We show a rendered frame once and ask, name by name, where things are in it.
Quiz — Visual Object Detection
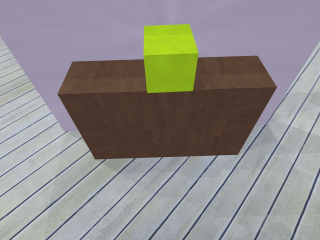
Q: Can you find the pedestal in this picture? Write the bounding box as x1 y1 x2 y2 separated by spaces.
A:
58 55 277 160

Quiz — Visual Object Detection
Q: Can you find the carton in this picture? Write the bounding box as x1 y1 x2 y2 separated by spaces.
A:
143 24 199 93

